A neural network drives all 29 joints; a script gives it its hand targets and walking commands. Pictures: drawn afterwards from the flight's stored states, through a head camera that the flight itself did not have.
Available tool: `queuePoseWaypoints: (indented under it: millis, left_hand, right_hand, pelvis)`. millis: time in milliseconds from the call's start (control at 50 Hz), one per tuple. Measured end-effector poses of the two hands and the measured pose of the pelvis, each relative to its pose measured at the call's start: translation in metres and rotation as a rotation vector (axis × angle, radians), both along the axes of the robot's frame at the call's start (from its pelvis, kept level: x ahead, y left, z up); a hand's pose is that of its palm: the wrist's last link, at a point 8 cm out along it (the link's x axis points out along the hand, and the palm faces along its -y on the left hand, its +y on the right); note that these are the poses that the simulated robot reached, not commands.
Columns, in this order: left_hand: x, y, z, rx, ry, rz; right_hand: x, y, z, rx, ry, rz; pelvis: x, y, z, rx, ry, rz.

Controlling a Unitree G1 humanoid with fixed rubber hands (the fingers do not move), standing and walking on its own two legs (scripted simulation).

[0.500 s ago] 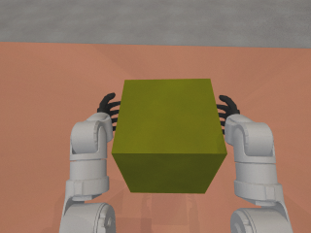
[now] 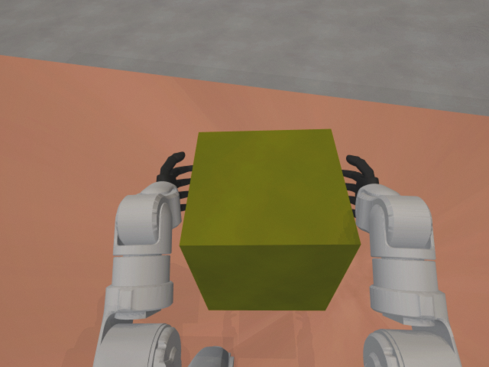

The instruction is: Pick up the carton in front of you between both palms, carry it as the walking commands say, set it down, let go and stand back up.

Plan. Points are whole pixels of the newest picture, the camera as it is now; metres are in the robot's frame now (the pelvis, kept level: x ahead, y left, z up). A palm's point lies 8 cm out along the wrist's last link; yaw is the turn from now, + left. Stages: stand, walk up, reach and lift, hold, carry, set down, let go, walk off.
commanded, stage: carry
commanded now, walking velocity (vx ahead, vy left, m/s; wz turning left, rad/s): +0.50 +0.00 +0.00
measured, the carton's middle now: (265, 226) +0.35 +0.02 +0.02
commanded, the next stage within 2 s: none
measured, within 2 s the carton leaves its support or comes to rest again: neither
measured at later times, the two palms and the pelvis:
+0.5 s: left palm (209, 90) +0.68 +0.16 +0.05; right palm (341, 102) +0.65 -0.13 +0.05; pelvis +0.31 +0.04 -0.03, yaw -2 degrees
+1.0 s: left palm (234, 38) +0.95 +0.14 +0.04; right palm (337, 39) +0.97 -0.16 +0.03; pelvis +0.61 -0.03 -0.06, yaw +0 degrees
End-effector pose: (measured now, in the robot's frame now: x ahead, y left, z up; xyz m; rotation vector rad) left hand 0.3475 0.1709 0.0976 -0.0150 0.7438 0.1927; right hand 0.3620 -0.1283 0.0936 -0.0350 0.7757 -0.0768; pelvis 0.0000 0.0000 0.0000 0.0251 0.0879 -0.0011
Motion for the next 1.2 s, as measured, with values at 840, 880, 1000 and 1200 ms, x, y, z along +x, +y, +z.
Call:
queuePoseWaypoints:
  millis: [840, 880, 1000, 1200]
  left_hand:
    - [0.546, -0.044, -0.042, 0.027, -0.084, -0.09]
    - [0.559, -0.043, -0.055, 0.028, -0.021, -0.075]
    - [0.607, -0.035, -0.059, 0.016, 0.008, -0.02]
    - [0.736, -0.028, -0.04, 0.004, -0.083, -0.024]
  right_hand:
    - [0.525, -0.045, -0.044, -0.002, -0.084, -0.066]
    - [0.543, -0.044, -0.056, -0.004, -0.022, -0.048]
    - [0.603, -0.035, -0.063, 0.006, 0.008, -0.008]
    - [0.724, -0.028, -0.049, 0.026, -0.082, -0.041]
  pelvis:
    - [0.532, -0.009, -0.075, -0.013, 0.005, -0.014]
    - [0.551, -0.015, -0.071, -0.006, 0.003, -0.008]
    - [0.606, -0.026, -0.061, 0.011, 0.003, -0.007]
    - [0.731, -0.016, -0.066, -0.007, 0.021, -0.022]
